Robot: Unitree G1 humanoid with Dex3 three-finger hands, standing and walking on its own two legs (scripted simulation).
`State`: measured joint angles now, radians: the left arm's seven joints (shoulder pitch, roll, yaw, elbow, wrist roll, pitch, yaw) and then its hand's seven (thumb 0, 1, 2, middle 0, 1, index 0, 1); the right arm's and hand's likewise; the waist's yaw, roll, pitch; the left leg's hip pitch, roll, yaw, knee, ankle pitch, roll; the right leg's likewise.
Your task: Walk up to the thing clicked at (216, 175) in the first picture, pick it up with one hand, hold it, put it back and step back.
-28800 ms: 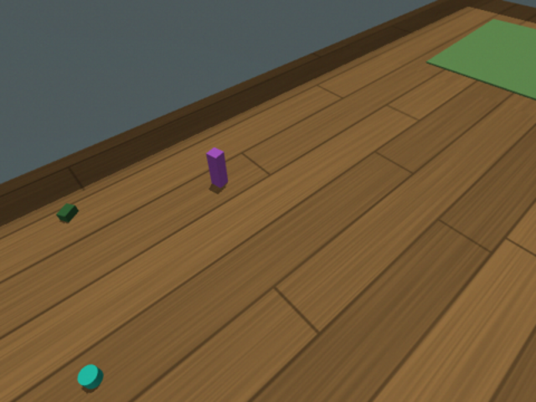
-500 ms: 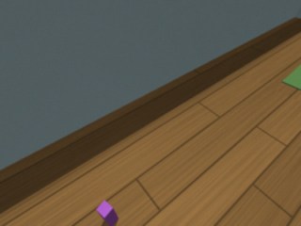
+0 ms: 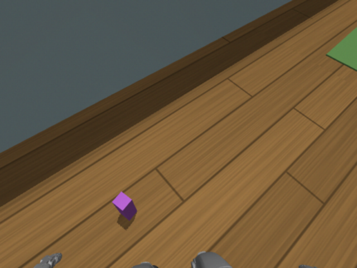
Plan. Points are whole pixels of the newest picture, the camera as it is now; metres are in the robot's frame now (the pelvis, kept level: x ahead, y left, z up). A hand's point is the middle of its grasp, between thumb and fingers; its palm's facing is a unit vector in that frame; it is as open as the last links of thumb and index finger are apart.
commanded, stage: step back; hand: left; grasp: from the side
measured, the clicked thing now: (125, 206) +0.44 +0.23 -0.66
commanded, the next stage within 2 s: none
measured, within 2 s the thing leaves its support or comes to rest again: neither
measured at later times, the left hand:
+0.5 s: hand out of the picture +0.01 +0.28 -0.15, palm faces +0.01 -0.92 -0.39, open 7.4 cm
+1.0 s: hand out of the picture -0.21 +0.24 -0.14, palm faces -0.06 -0.91 -0.41, open 7.4 cm
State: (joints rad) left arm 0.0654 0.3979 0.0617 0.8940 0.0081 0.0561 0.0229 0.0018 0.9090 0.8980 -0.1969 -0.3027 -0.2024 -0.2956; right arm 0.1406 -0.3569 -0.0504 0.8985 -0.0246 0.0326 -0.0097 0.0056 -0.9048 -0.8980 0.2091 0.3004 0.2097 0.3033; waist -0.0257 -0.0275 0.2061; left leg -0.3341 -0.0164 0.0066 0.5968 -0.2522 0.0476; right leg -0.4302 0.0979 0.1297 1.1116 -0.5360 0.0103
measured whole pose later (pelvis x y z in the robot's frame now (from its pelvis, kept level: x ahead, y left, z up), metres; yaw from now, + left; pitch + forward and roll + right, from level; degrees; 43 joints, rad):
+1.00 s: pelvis -0.28 -0.02 +0.00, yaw -4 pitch -2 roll +1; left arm 0.25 0.35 0.07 0.85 0.04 0.05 -0.01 0.00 0.91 0.90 -0.20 -0.30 -0.21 -0.30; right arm 0.15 -0.41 -0.06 0.84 0.00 0.06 -0.02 0.01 -0.91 -0.90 0.21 0.30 0.21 0.30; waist 0.02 0.03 0.15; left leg -0.55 -0.10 -0.13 1.05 -0.44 -0.01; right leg -0.26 0.00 0.05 0.66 -0.36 -0.02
